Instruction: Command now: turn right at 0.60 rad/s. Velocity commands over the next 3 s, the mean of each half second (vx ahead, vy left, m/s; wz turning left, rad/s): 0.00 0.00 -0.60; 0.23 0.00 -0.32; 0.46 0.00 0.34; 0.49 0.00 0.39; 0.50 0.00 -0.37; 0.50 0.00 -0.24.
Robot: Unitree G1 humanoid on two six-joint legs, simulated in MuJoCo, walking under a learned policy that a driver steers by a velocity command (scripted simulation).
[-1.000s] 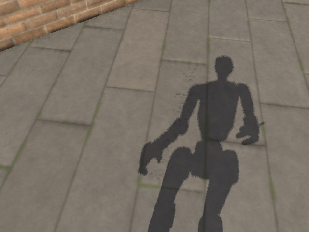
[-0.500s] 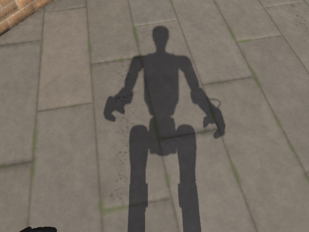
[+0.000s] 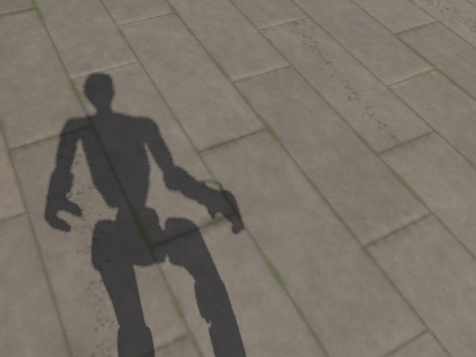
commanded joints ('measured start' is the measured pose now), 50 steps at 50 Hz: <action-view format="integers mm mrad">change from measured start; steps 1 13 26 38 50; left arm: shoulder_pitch -88 78 -63 -76 -228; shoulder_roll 34 217 133 110 -21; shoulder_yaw -1 40 6 -8 -53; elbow -111 -119 -92 -76 -70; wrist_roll -2 45 16 3 -1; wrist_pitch -15 -37 -45 -85 -151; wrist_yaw -6 -21 6 3 -54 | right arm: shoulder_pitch -4 -84 -91 81 238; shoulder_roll -171 -133 -126 -183 -207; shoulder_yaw -44 -40 -46 -53 -44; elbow -63 -105 -92 -57 -1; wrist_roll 0 -10 16 10 43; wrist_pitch -1 -13 -14 -88 -77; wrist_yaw -11 18 13 37 29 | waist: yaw -39 75 31 2 -87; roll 213 -219 -106 214 192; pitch -69 -189 -110 68 43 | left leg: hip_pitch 214 -430 -264 149 104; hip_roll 236 -11 -46 304 182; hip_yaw -168 -34 -122 -629 -235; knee -143 692 370 -289 -297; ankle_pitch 255 -484 -133 -521 -4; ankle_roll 201 -99 -106 225 179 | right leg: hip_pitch -102 553 389 -240 40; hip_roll -55 -460 -220 4 -64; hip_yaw -37 439 317 132 -105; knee -105 -764 -770 -92 -521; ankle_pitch -4 785 350 -96 210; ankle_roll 29 -453 -315 -98 -39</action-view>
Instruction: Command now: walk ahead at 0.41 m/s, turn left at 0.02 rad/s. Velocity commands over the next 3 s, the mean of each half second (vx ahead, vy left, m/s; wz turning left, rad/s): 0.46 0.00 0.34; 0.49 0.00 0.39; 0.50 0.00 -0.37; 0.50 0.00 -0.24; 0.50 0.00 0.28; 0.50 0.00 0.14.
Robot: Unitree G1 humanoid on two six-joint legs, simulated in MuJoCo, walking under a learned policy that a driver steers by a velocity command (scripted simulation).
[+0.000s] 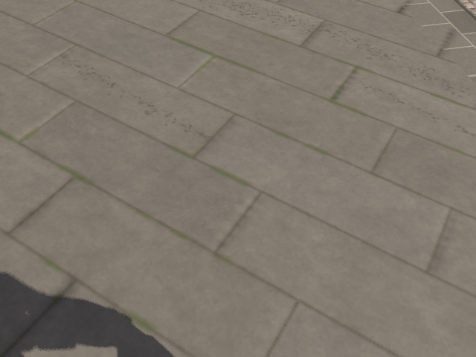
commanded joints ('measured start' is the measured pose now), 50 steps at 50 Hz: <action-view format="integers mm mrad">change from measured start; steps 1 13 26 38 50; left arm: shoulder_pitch -174 84 170 88 -164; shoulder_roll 57 65 165 149 74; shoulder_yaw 7 23 49 19 -17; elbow -118 5 120 10 -32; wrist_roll -12 28 2 11 -4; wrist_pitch -40 -65 -40 -78 -59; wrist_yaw -17 4 26 14 -12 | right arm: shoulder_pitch -5 -80 -410 -199 -73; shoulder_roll -209 -107 -54 -144 -187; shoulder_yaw -50 -32 0 -41 -37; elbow -53 -99 -251 -234 -95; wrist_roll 14 22 10 -19 -9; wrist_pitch -7 6 6 -12 -24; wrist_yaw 4 13 76 38 16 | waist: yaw -7 103 160 98 -15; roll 178 -109 -1 26 93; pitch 88 26 132 -50 57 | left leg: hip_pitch -108 -655 -665 -47 -72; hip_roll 215 104 59 175 150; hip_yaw -187 -90 64 -374 -115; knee -116 888 368 -30 -98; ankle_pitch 40 50 276 259 251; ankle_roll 189 7 47 300 215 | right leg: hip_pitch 66 491 611 -87 -49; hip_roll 34 -201 -227 -82 -43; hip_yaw -40 151 -188 73 -9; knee -131 -545 -530 483 -120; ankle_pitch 3 5 431 -139 337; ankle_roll -8 -192 -174 -36 -12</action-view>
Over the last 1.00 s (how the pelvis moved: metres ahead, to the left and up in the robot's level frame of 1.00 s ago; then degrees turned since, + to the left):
0.06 -0.08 0.00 -26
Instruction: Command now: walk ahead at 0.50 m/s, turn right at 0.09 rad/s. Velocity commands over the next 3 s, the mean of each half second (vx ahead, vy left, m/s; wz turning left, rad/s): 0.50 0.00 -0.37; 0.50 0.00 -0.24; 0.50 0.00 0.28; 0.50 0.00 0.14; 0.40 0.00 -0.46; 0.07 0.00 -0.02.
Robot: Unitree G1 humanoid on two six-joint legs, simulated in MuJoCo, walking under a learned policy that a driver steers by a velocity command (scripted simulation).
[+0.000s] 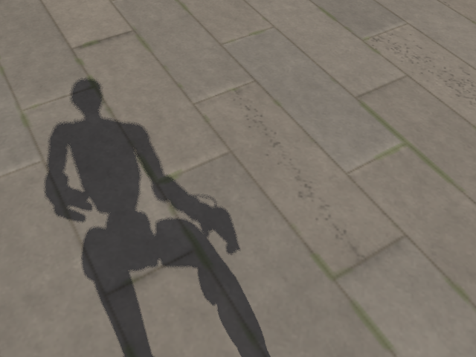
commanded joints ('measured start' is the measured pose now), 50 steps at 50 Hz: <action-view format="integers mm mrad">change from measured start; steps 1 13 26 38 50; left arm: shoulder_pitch -126 197 263 143 -89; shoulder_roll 74 149 173 130 38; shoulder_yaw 12 59 70 42 8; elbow -94 -64 -17 -60 -120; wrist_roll -14 -6 -24 -4 -5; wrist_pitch -19 9 37 19 2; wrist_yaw -18 -18 34 22 -10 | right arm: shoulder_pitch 51 -98 -330 -20 68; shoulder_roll -171 -152 -83 -110 -176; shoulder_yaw -48 -20 -7 -38 -45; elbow -12 -99 -157 -47 51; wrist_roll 1 7 -4 -8 17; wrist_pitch -11 -64 -50 -42 -23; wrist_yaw -3 3 2 10 -1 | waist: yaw -44 124 141 8 -24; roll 111 39 -33 81 122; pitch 20 -106 -39 -35 -7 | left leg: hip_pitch -3 -704 -436 53 -71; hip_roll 297 161 100 379 301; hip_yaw -91 -49 -16 -398 -80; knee -89 940 254 -33 -121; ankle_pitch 230 -137 318 -11 268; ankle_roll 129 -67 -159 138 111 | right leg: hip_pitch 35 717 449 -73 123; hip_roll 28 -126 21 70 55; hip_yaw -26 461 283 87 -29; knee -77 -375 -369 542 -47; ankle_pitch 31 -339 -134 -464 -68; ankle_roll -36 -334 -253 -70 -31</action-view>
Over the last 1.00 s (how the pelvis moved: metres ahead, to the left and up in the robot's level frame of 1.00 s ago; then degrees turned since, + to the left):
0.50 0.07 0.00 25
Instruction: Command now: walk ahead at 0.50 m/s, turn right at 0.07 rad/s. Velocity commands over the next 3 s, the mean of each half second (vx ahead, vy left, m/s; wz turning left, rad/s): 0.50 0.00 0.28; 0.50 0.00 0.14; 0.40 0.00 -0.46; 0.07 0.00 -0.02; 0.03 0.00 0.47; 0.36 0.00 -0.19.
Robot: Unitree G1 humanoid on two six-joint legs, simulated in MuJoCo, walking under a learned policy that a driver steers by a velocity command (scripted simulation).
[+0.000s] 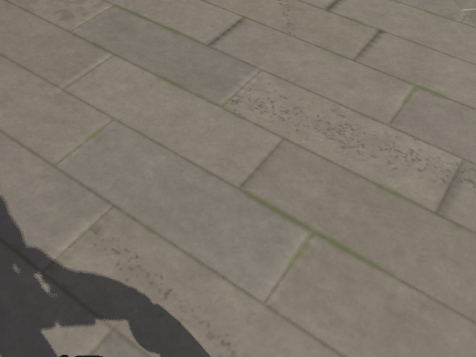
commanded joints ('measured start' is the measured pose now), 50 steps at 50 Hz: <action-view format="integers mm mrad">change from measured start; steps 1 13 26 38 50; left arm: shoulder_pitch -105 122 180 104 14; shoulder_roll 54 79 167 145 52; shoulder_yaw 10 40 78 45 33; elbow -92 -5 111 74 80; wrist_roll -9 14 4 -45 -13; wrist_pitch -21 -27 -28 -59 -1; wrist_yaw -11 -1 25 6 -1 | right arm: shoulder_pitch -3 -63 -324 -61 -142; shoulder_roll -181 -136 -39 -162 -129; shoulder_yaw -42 -34 -10 -59 -47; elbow -41 -76 -185 -147 -72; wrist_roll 10 14 6 -5 -30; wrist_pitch -6 13 38 20 -28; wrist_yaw -5 -18 29 13 -13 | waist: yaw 11 127 170 10 54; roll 119 -78 21 86 89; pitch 16 -46 74 -155 30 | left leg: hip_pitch -49 -639 -635 192 -72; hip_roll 259 174 167 354 242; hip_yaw -139 -107 -18 -451 67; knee -78 916 440 62 -148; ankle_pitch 251 -107 269 109 295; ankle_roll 155 -29 -21 255 141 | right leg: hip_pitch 82 565 612 -125 -17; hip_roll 31 -194 -185 -20 -27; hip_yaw -28 227 -181 5 -5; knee -92 -460 -543 612 66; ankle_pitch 85 -182 146 -374 178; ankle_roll -8 -203 -182 -48 -1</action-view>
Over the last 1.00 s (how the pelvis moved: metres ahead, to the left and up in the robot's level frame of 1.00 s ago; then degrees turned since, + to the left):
0.56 -0.12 0.00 -21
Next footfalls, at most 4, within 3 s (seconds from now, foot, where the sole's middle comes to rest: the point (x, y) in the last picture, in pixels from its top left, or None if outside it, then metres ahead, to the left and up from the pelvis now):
0.14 right None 0.25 -0.15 -0.78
0.66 left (173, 356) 0.49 0.15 -0.78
1.22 right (218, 240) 0.84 0.00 -0.78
1.66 left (158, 200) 1.02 0.19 -0.78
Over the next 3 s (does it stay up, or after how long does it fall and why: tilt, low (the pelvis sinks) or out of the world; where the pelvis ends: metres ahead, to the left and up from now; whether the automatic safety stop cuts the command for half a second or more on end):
stays up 1.07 0.08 -0.01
